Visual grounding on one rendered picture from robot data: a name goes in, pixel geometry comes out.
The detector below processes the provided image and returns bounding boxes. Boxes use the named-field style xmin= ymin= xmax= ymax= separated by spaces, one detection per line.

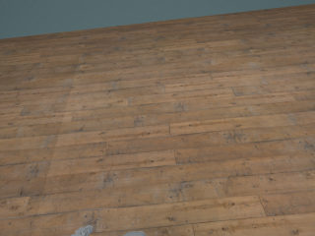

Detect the left robot hand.
xmin=71 ymin=225 xmax=94 ymax=236

